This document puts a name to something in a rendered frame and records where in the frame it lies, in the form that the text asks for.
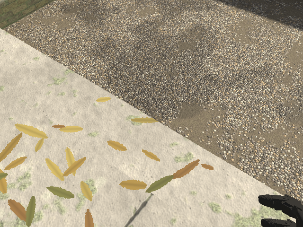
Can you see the robot right hand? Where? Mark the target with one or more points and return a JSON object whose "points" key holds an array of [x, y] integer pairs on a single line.
{"points": [[287, 205]]}

